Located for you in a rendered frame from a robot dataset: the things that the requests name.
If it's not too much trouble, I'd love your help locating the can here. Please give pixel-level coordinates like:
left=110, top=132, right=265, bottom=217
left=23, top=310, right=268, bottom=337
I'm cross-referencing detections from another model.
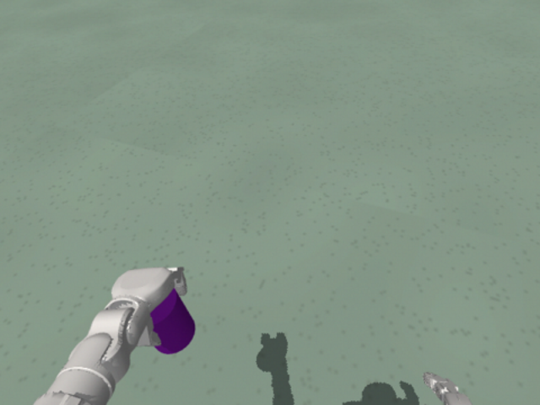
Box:
left=150, top=288, right=195, bottom=354

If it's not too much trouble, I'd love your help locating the left robot hand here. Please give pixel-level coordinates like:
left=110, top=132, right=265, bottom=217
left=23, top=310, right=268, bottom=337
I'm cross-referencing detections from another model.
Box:
left=111, top=267, right=187, bottom=347

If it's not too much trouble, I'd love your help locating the left robot arm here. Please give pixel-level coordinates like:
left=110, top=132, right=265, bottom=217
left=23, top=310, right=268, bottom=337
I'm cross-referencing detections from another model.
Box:
left=33, top=295, right=150, bottom=405

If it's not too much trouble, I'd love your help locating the right robot hand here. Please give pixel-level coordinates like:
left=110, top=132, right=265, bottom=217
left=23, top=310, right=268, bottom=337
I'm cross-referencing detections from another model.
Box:
left=423, top=372, right=472, bottom=405

